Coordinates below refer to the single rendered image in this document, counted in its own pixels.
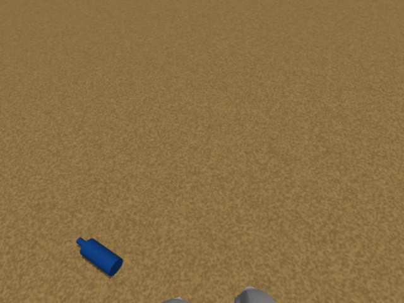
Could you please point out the bottle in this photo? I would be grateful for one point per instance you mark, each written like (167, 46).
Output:
(100, 256)

